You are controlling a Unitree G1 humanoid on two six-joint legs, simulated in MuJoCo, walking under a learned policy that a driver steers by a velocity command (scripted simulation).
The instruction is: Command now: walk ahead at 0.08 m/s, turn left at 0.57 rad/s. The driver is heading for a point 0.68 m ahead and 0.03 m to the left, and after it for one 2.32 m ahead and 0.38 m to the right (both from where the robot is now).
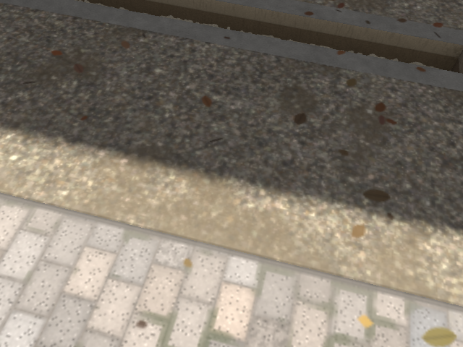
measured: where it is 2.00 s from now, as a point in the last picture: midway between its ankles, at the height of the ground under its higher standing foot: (184, 257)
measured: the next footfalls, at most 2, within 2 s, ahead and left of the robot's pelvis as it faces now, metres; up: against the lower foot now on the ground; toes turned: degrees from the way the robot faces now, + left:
right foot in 0.24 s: +0.11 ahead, -0.16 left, +0.00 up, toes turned +13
left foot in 0.64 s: +0.02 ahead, +0.10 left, +0.00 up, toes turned +18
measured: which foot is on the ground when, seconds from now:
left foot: down 0.00-0.24, up 0.26-0.62, down 0.64-1.00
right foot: up 0.00-0.22, down 0.24-0.64, up 0.66-1.00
